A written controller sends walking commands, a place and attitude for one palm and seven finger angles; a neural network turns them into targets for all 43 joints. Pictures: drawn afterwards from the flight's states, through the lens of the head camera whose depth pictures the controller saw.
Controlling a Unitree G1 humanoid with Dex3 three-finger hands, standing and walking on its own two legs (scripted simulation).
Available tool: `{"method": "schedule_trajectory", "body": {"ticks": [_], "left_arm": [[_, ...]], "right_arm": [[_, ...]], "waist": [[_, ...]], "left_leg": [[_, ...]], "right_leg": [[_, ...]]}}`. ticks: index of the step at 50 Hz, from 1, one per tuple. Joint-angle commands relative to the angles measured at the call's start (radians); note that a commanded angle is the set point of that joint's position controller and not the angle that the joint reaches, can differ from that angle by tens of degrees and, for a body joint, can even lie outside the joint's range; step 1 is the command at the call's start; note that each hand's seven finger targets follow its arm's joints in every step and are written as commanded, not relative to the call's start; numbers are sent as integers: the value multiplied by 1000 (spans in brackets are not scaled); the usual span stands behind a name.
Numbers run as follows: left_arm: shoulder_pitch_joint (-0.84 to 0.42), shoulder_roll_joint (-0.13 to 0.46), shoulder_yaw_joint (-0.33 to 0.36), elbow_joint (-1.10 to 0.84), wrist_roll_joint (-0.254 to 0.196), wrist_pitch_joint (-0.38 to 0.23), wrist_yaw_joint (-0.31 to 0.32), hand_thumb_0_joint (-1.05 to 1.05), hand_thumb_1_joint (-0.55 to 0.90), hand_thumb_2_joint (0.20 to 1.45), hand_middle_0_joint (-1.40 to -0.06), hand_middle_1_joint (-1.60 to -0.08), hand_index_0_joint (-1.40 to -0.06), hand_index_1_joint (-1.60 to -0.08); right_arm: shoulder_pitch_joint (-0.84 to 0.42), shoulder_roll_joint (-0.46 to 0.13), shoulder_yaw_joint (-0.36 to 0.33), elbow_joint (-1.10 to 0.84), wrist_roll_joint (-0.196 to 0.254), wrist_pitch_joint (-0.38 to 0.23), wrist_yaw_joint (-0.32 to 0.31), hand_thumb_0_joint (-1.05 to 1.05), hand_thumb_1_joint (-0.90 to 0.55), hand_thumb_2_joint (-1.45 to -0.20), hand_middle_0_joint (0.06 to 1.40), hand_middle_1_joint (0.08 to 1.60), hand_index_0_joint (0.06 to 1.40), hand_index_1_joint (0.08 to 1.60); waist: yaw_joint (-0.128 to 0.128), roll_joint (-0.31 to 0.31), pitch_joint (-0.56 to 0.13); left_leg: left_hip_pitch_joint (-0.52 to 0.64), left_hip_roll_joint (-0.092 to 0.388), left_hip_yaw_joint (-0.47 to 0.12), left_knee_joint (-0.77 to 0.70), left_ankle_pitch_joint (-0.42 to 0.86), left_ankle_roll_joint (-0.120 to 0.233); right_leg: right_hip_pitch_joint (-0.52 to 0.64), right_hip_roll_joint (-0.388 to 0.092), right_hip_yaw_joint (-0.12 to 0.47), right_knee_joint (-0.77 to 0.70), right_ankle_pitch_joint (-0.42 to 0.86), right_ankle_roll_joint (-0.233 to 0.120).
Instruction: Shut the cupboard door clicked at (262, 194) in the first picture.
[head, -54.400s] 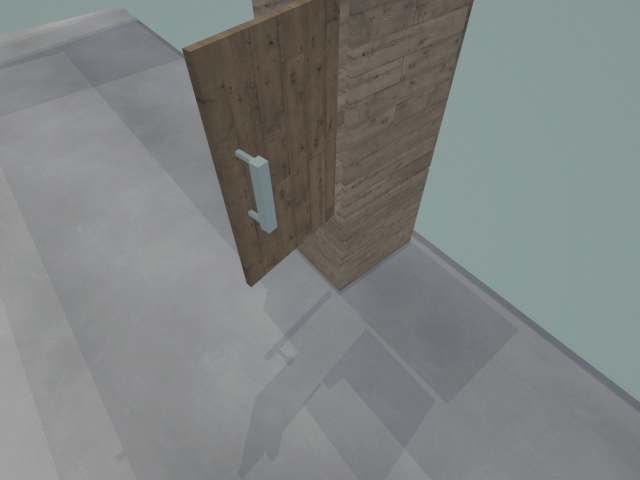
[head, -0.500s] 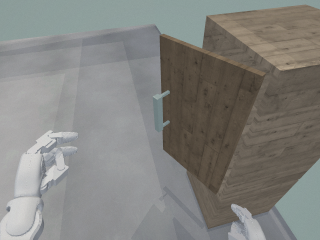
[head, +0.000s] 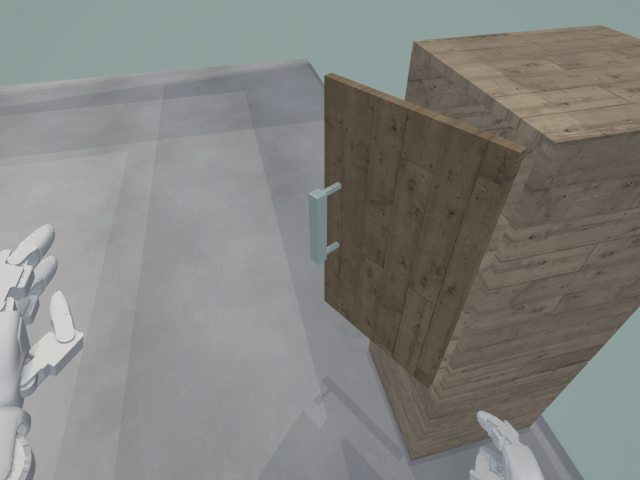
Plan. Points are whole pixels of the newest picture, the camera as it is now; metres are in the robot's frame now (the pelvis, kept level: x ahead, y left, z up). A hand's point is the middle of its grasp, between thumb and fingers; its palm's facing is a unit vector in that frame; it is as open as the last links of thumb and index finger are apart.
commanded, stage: draw the hand back to the body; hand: left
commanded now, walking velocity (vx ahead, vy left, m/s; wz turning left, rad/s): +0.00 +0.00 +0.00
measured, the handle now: (326, 223) +0.60 +0.07 -0.03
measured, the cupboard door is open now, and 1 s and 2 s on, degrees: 29 29 29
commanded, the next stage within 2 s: step back with the hand held close in 0.02 s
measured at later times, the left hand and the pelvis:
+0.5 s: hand (87, 339) +0.19 +0.26 +0.16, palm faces +0.37 -0.80 -0.48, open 7.4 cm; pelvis -0.02 +0.00 -0.01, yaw -2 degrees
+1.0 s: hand (40, 384) +0.14 +0.27 +0.16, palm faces +0.45 -0.77 -0.45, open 7.4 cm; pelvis -0.07 +0.00 -0.02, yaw -1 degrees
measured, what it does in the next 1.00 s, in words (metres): shifts its weight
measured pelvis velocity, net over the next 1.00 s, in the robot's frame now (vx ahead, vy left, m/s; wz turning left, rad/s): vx -0.07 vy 0.00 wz -0.02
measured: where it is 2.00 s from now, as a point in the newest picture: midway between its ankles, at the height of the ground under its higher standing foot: outside the picture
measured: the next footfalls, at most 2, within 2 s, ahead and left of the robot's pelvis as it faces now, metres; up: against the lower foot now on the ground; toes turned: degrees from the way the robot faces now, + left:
left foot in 1.90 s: -0.09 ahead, +0.10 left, +0.00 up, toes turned +2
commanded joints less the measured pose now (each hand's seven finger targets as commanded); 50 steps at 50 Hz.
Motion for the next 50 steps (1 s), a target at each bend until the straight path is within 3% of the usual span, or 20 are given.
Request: {"method": "schedule_trajectory", "body": {"ticks": [1, 5, 7, 8, 9, 12, 14, 20, 23, 25, 27, 30, 31, 34, 37, 40, 42, 45, 47, 50], "left_arm": [[-105, 183, 117, -213, -6, -64, 10, 0, 900, 900, -200, -300, -200, -300], [-72, 187, 128, -182, -9, -62, 6, 0, 900, 900, -200, -300, -200, -300], [-84, 185, 124, -191, -11, -64, 6, 0, 900, 900, -200, -300, -200, -300], [-219, 316, 265, -266, -2, -113, 19, 0, 900, 900, -200, -300, -200, -300], [-108, 239, 214, -182, -9, -124, 15, 0, 900, 900, -200, -300, -200, -300], [-37, 190, 161, -179, -4, -145, 10, 0, 900, 900, -200, -300, -200, -300], [-5, 193, 157, -193, -2, -151, 17, 0, 900, 900, -200, -300, -200, -300], [52, 277, 240, -262, -5, -151, 31, 0, 900, 900, -200, -300, -200, -300], [55, 267, 232, -284, -6, -152, 29, 0, 900, 900, -200, -300, -200, -300], [59, 281, 251, -293, 1, -155, 28, 0, 900, 900, -200, -300, -200, -300], [61, 259, 234, -283, 3, -158, 28, 0, 900, 900, -200, -300, -200, -300], [47, 272, 255, -283, 15, -163, 29, 0, 900, 900, -200, -300, -200, -300], [36, 245, 230, -278, 18, -164, 29, 0, 900, 900, -200, -300, -200, -300], [20, 242, 231, -246, 31, -165, 35, 0, 900, 900, -200, -300, -200, -300], [5, 241, 225, -254, 44, -174, 41, 0, 900, 900, -200, -300, -200, -300], [-15, 280, 256, -303, 55, -195, 51, 0, 900, 900, -200, -300, -200, -300], [-11, 263, 241, -314, 54, -204, 54, 0, 900, 900, -200, -300, -200, -300], [-29, 270, 259, -319, 61, -213, 56, 0, 900, 900, -200, -300, -200, -300], [-54, 251, 245, -325, 62, -217, 53, 0, 900, 900, -200, -300, -200, -300], [-48, 259, 259, -293, 65, -217, 47, 0, 900, 900, -200, -300, -200, -300]], "right_arm": [[-142, -112, -39, -165, -4, -60, -6, 0, -900, -900, 200, 300, 200, 300], [-140, -116, -43, -163, -4, -53, -4, 0, -900, -900, 200, 300, 200, 300], [-139, -113, -41, -165, -5, -50, -4, 0, -900, -900, 200, 300, 200, 300], [-144, -148, -56, -208, -3, -33, -13, 0, -900, -900, 200, 300, 200, 300], [-121, -131, -56, -186, -9, -22, -22, 0, -900, -900, 200, 300, 200, 300], [-119, -134, -65, -185, -12, 1, -17, 0, -900, -900, 200, 300, 200, 300], [-110, -139, -72, -190, -9, 15, -18, 0, -900, -900, 200, 300, 200, 300], [-116, -145, -83, -224, -4, 51, -35, 0, -900, -900, 200, 300, 200, 300], [-107, -147, -86, -241, -3, 64, -39, 0, -900, -900, 200, 300, 200, 300], [-114, -153, -89, -245, -9, 64, -40, 0, -900, -900, 200, 300, 200, 300], [-105, -151, -89, -252, -12, 64, -42, 0, -900, -900, 200, 300, 200, 300], [-107, -159, -92, -252, -20, 57, -44, 0, -900, -900, 200, 300, 200, 300], [-100, -153, -88, -254, -18, 57, -45, 0, -900, -900, 200, 300, 200, 300], [-89, -157, -89, -255, -14, 55, -46, 0, -900, -900, 200, 300, 200, 300], [-82, -156, -87, -258, -8, 51, -41, 0, -900, -900, 200, 300, 200, 300], [-82, -162, -86, -253, -16, 37, -40, 0, -900, -900, 200, 300, 200, 300], [-81, -156, -79, -252, -16, 28, -43, 0, -900, -900, 200, 300, 200, 300], [-77, -163, -81, -240, -24, 12, -46, 0, -900, -900, 200, 300, 200, 300], [-69, -161, -82, -232, -31, 4, -47, 0, -900, -900, 200, 300, 200, 300], [-72, -161, -93, -223, -34, -3, -45, 0, -900, -900, 200, 300, 200, 300]], "waist": [[-5, 43, -13], [-1, 1, -18], [-3, 14, -24], [-40, 22, 16], [-44, -27, -4], [-56, -27, -73], [-59, -22, -107], [-53, -22, -182], [-55, -10, -173], [-48, 43, -157], [-51, 7, -132], [-48, 22, -107], [-55, 4, -90], [-63, -46, -65], [-70, -69, -51], [-70, -36, -46], [-71, -23, -49], [-66, 38, -53], [-67, 55, -47], [-62, 18, -46]], "left_leg": [[-105, 147, -134, -121, 215, -139], [-111, 143, -119, -117, 216, -132], [-112, 138, -116, -113, 217, -130], [-250, 164, -141, -102, 60, -84], [-233, 146, -144, -65, 52, -75], [-182, 148, -128, 14, 131, -82], [-190, 159, -129, 23, 171, -80], [-237, 201, -150, 30, 426, -93], [-268, 222, -171, 20, 454, -96], [-310, 242, -192, -20, 402, -80], [-364, 264, -217, -50, 336, -67], [-474, 283, -235, -91, 140, -30], [-515, 279, -237, -93, 68, -22], [-629, 255, -231, -81, -169, 5], [-659, 210, -215, -24, -334, 9], [-663, 212, -241, -40, -368, 14], [-675, 226, -249, -66, -379, 20], [-752, 275, -310, -156, -413, 31], [-763, 303, -320, -179, -369, 32], [-755, 315, -317, -156, -281, 36]], "right_leg": [[43, -38, 38, -28, 91, -16], [51, -37, 37, -36, 95, -16], [53, -39, 40, -34, 98, -16], [52, -85, 156, -32, 134, -20], [20, -128, 180, -43, 135, -35], [-35, -182, 216, -24, 181, -58], [-36, -183, 208, 12, 209, -53], [12, -144, 166, 163, 381, -25], [2, -120, 156, 205, 328, -15], [5, -92, 141, 227, 247, 2], [16, -74, 132, 250, 180, 11], [61, -62, 135, 272, 138, 20], [71, -67, 143, 277, 135, 18], [107, -89, 190, 261, 149, 9], [56, -138, 263, 191, 32, -13], [25, -130, 254, 179, -46, -15], [35, -106, 223, 213, -29, -4], [125, -48, 159, 315, 59, 16], [144, -27, 131, 364, 101, 25], [152, -13, 131, 375, 136, 26]]}}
